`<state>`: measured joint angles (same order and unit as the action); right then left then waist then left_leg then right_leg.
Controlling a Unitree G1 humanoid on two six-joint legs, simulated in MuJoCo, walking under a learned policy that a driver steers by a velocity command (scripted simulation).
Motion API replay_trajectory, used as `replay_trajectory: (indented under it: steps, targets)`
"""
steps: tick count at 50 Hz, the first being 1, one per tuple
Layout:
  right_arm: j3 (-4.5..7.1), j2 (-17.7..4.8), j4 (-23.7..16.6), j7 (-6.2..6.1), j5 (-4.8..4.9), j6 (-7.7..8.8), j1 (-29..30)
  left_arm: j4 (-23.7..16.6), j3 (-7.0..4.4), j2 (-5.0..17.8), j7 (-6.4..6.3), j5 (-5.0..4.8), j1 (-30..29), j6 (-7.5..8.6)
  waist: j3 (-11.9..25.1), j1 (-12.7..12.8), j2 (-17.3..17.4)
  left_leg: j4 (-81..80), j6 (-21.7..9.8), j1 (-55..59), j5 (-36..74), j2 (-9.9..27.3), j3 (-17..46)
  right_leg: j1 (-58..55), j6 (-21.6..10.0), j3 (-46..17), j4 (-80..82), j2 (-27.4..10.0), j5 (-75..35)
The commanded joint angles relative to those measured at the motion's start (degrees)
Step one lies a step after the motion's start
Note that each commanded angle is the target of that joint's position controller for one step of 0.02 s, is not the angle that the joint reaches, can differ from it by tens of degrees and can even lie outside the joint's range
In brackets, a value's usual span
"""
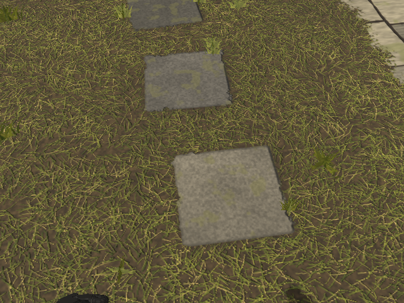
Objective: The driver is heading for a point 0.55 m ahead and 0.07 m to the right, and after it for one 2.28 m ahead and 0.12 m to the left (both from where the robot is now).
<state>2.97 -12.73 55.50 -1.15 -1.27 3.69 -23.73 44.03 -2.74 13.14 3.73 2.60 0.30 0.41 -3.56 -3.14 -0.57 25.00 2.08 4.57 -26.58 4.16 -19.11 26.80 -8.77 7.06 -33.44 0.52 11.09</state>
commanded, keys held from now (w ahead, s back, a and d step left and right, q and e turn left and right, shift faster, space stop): w+e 0.46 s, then w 0.08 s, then w+q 0.46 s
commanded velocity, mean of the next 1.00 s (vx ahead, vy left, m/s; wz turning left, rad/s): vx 0.50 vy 0.00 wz -0.24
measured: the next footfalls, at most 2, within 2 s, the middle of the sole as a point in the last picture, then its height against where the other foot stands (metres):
left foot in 0.56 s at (199, 283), level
right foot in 1.02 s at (272, 238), level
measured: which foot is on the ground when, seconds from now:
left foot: down 0.00-0.02, up 0.04-0.54, down 0.56-1.00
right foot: down 0.00-0.56, up 0.58-1.00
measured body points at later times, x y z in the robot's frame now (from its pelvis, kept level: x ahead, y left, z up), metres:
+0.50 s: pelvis +0.27 -0.03 +0.01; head +0.31 -0.04 +0.46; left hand +0.30 +0.26 -0.11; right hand +0.44 -0.30 -0.08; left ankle +0.46 +0.05 -0.69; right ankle +0.11 -0.06 -0.72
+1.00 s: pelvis +0.53 -0.10 +0.02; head +0.55 -0.11 +0.47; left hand +0.79 +0.06 -0.07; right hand +0.42 -0.35 -0.12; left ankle +0.47 +0.03 -0.72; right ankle +0.60 -0.23 -0.71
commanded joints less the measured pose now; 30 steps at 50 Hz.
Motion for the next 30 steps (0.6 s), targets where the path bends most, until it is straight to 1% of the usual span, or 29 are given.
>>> replay_trajectory:
  steps: [1, 2, 3, 4, 5, 6, 7, 8, 9, 11, 14, 17, 20, 22, 23, 24, 25, 26, 27, 28, 29, 30]
  targets:
    - [1.41, -7.66, -5.65, 0.21, 0.69, -0.46, -0.73, 3.33, -4.93, 13.49, -2.21, 1.05, 23.23, 1.00, 16.88, 11.15, -4.66, 40.64, -3.74, -23.09, 32.77, 7.91, 2.64, -36.88, -8.13, -18.34, 6.79, -8.73, 11.87]
    - [1.32, -6.05, -10.17, 1.22, 0.55, 0.30, 1.79, 1.77, -5.88, 18.61, -2.55, -0.74, 21.14, 0.44, 20.06, 8.30, -13.02, 56.87, -0.67, -42.72, -5.81, -4.53, 11.01, -45.40, -15.26, -49.45, 16.27, -20.93, 9.01]
    - [1.81, -9.18, -11.45, 1.41, 0.03, 0.78, 9.39, 2.08, -5.51, 16.93, -3.02, -1.43, 21.61, -0.28, 14.69, 10.34, -3.05, 57.39, -1.25, -49.09, -0.83, -1.46, 19.38, -42.83, -13.64, -43.53, 18.09, -19.36, 3.21]
    - [1.25, -7.74, -11.71, 1.58, 0.79, 1.52, 10.07, 2.60, -4.77, 14.12, -3.49, -1.82, 18.76, -0.14, 8.14, 8.10, -1.35, 53.51, -1.81, -48.84, 5.16, 1.05, 19.66, -35.53, -12.11, -35.21, 17.93, -18.00, -3.19]
    - [1.19, -7.39, -10.48, 1.40, 0.68, 1.76, 8.43, 2.47, -4.02, 11.21, -3.64, -1.98, 15.93, 0.32, 4.49, 5.15, 1.46, 47.41, -1.97, -44.70, 7.84, 3.00, 19.92, -28.22, -9.47, -29.60, 18.54, -14.66, -10.72]
    - [1.28, -7.41, -10.31, 1.30, -0.48, 1.01, 7.81, 2.38, -3.51, 9.70, -3.87, -2.43, 13.97, 0.84, 3.24, 3.11, 1.37, 44.15, -1.44, -41.07, 8.25, 3.76, 20.34, -23.58, -8.10, -25.80, 18.97, -11.78, -15.72]
    - [1.18, -7.06, -9.75, 1.41, -1.34, -0.08, 6.03, 1.95, -3.08, 8.66, -3.89, -2.58, 12.74, 1.38, 4.09, 1.75, 0.75, 42.30, -0.84, -37.82, 8.74, 4.04, 20.51, -21.16, -7.54, -23.29, 19.45, -9.98, -18.31]
    - [1.18, -6.78, -9.89, 1.62, -1.65, -1.01, 5.79, 1.97, -2.93, 8.58, -3.75, -2.75, 13.37, 2.05, 4.70, 1.38, 0.42, 41.19, -0.25, -36.73, 8.72, 3.69, 20.16, -20.14, -7.72, -22.62, 19.65, -9.11, -20.81]
    - [1.10, -6.31, -10.24, 1.83, -1.70, -1.68, 6.19, 2.32, -3.01, 9.15, -3.60, -2.92, 14.46, 2.56, 4.67, 1.18, 0.36, 39.60, 0.28, -36.91, 9.42, 3.46, 19.72, -19.32, -7.80, -21.84, 20.09, -8.31, -21.72]
    - [0.95, -5.89, -11.63, 2.03, -1.56, -2.34, 9.76, 2.76, -3.31, 10.46, -3.44, -2.76, 16.88, 2.95, 3.43, 2.04, -0.21, 35.52, 1.10, -39.24, 13.07, 3.13, 19.10, -18.35, -7.31, -21.74, 21.41, -7.27, -19.44]
    - [0.85, -6.38, -14.30, 2.07, -1.34, -2.51, 17.48, 3.51, -3.26, 10.55, -3.45, -2.66, 21.22, 2.91, 1.11, 4.74, -1.45, 28.01, 1.70, -44.52, 19.09, 2.60, 19.21, -20.63, -5.99, -23.49, 22.36, -6.88, -17.58]
    - [0.48, -6.31, -16.18, 2.37, -1.12, -2.23, 22.80, 4.04, -3.25, 10.75, -3.66, -2.60, 24.54, 2.85, 1.03, 6.77, -2.15, 21.41, 1.42, -46.22, 23.80, 1.11, 19.64, -24.61, -4.90, -24.51, 21.05, -6.66, -19.68]
    - [-0.14, -6.15, -18.26, 2.73, -0.80, -1.70, 27.94, 4.54, -3.16, 10.87, -4.10, -2.24, 27.39, 2.73, 0.61, 8.49, -2.57, 15.77, 0.73, -46.20, 25.14, -0.85, 19.37, -28.04, -4.72, -25.71, 18.70, -6.87, -24.16]
    - [-0.43, -6.44, -19.70, 2.82, -0.49, -1.21, 30.34, 4.66, -3.19, 11.26, -4.45, -1.87, 28.43, 2.62, 0.30, 9.04, -3.11, 12.29, -0.17, -44.64, 24.50, -2.18, 19.27, -29.69, -4.41, -27.10, 16.83, -7.52, -27.42]
    - [-0.45, -6.86, -20.11, 2.79, -0.35, -0.97, 30.25, 4.52, -3.27, 11.68, -4.70, -1.75, 28.13, 2.62, 0.26, 8.57, -3.48, 10.35, -0.78, -42.55, 23.83, -2.65, 19.68, -29.93, -3.85, -27.97, 15.88, -7.92, -28.68]
    - [-0.39, -7.34, -19.77, 2.72, -0.31, -0.72, 28.20, 4.33, -3.32, 12.08, -4.95, -1.70, 26.99, 2.69, 0.54, 7.25, -3.87, 7.98, -1.67, -38.76, 23.07, -3.12, 19.64, -29.57, -2.91, -27.90, 15.09, -8.23, -30.26]
    - [-0.16, -7.93, -18.68, 2.47, -0.29, -0.45, 24.37, 4.00, -3.29, 12.38, -5.01, -1.71, 25.14, 2.86, 1.40, 5.29, -4.22, 5.84, -2.88, -31.92, 21.56, -4.21, 19.07, -27.62, -1.53, -27.02, 13.20, -7.95, -34.66]
    - [0.45, -9.22, -16.84, 1.94, -0.31, -0.13, 18.83, 3.97, -3.29, 12.76, -4.83, -1.69, 24.24, 3.16, 3.95, 3.13, -4.07, 5.15, -4.11, -23.71, 19.42, -6.04, 18.04, -26.48, -0.34, -26.16, 8.22, -7.09, -42.08]
    - [1.07, -10.35, -14.51, 1.28, -0.44, 0.46, 10.79, 4.28, -3.14, 12.73, -4.41, -1.92, 23.62, 3.50, 8.13, -0.93, -1.87, 1.63, -5.63, -13.36, 21.09, -5.94, 17.60, -24.68, 0.89, -23.49, -1.64, -4.33, -43.57]
    - [1.80, -13.08, -13.30, 0.41, -1.42, 0.98, 1.96, 3.60, -2.26, 9.89, -4.00, -2.04, 24.28, 4.00, 14.86, -4.28, 1.49, 0.80, -8.31, -0.81, 13.78, 3.21, 26.75, -17.93, 1.87, -20.83, -15.48, -1.57, -30.59]
    - [3.19, -19.05, -12.51, 0.28, -2.48, 0.68, -1.80, 2.98, -1.46, 4.96, -3.77, -3.71, 31.57, 4.03, 21.03, -1.18, 14.81, -3.58, -16.13, 12.05, 10.37, 18.18, 54.49, -1.54, 4.60, -14.93, -34.44, 8.69, 7.84]
    - [3.03, -16.31, -11.76, 1.07, -0.46, -0.11, 0.96, 4.06, -1.67, 8.39, -4.01, -1.80, 32.35, 3.92, 18.61, 0.70, 13.02, -8.85, -18.42, 8.07, 7.11, 18.92, 66.14, 4.68, 4.05, -16.45, -40.52, 7.67, 17.29]
Keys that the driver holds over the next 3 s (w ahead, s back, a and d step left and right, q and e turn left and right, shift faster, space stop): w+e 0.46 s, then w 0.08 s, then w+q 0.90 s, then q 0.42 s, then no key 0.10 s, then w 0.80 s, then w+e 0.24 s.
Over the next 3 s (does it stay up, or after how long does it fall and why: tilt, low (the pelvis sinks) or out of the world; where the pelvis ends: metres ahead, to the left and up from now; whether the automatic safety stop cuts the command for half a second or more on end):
stays up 1.28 0.10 0.02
